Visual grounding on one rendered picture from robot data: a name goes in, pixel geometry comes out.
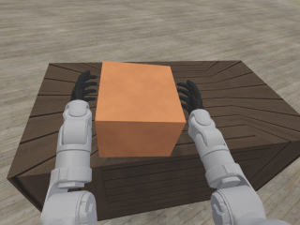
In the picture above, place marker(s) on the robot left hand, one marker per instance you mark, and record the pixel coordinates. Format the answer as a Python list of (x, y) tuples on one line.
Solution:
[(78, 92)]

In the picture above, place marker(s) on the right robot upper arm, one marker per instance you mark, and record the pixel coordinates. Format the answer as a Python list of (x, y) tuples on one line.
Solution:
[(239, 206)]

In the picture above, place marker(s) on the right robot forearm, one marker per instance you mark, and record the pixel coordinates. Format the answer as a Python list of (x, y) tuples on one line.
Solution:
[(221, 170)]

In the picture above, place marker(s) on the pedestal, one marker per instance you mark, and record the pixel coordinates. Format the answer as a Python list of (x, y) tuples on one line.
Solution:
[(261, 130)]

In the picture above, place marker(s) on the left robot upper arm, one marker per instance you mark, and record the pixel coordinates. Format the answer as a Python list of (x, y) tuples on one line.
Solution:
[(70, 208)]

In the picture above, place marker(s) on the robot right hand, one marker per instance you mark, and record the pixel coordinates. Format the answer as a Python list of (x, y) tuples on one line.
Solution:
[(193, 99)]

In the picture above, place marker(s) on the left robot forearm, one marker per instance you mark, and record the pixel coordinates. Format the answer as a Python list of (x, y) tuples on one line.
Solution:
[(73, 151)]

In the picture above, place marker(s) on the carton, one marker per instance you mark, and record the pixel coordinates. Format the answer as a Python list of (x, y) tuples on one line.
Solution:
[(139, 113)]

